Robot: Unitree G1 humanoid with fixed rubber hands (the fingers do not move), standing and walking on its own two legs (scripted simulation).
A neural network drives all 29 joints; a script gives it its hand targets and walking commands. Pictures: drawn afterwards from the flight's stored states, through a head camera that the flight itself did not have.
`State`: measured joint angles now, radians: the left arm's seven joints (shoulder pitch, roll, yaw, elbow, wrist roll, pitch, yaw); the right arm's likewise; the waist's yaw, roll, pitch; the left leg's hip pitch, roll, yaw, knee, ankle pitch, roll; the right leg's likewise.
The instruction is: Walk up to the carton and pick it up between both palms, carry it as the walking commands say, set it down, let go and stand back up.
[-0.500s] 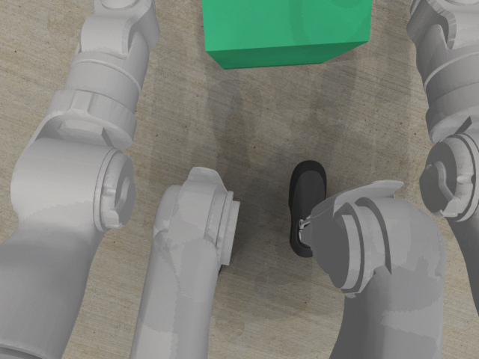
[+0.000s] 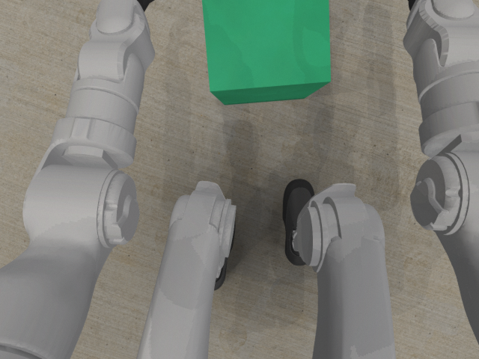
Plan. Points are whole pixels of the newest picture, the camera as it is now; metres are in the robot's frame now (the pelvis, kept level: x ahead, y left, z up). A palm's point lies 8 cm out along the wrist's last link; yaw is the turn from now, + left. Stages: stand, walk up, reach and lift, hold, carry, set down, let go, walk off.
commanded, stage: set down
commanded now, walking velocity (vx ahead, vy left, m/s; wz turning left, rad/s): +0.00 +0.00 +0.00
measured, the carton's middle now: (261, 15) +0.60 -0.01 -0.31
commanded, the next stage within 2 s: let go in 0.94 s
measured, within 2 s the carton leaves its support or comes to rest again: neither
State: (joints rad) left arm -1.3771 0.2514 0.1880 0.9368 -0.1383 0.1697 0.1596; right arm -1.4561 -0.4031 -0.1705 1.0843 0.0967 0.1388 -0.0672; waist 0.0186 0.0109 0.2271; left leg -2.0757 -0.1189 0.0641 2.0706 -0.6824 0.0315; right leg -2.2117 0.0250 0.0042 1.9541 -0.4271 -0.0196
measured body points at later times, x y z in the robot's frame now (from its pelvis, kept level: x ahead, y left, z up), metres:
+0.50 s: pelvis +0.02 -0.01 +0.13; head +0.35 -0.03 +0.44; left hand +0.57 +0.17 +0.03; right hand +0.58 -0.21 +0.02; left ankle +0.08 +0.09 -0.39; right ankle +0.14 -0.11 -0.39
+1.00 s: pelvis +0.05 -0.02 +0.25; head +0.35 -0.04 +0.58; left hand +0.56 +0.16 +0.15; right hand +0.57 -0.21 +0.14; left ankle +0.08 +0.09 -0.39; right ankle +0.14 -0.11 -0.39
